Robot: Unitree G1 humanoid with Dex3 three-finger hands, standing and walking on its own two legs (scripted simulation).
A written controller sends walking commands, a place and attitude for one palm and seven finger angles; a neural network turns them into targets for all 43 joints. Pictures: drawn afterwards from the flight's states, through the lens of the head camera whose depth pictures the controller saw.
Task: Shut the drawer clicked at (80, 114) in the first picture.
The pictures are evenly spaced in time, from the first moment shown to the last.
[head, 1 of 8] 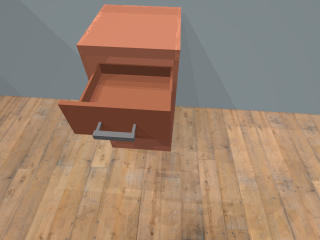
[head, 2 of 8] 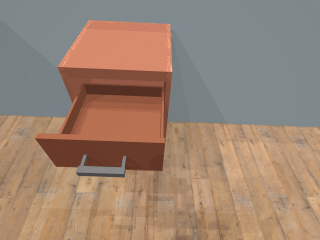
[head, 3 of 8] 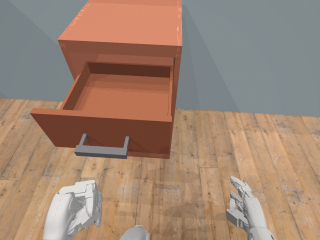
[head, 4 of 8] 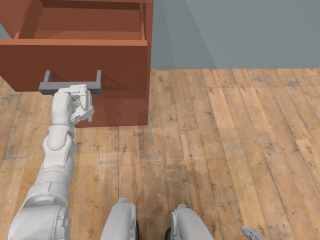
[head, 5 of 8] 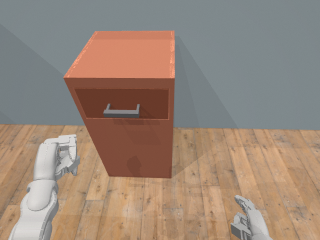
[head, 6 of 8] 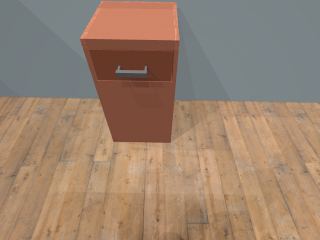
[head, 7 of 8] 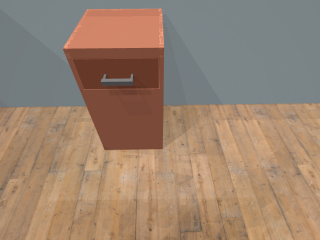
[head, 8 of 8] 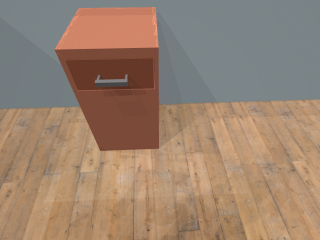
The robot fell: no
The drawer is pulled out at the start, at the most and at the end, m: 0.30 0.30 0.00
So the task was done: yes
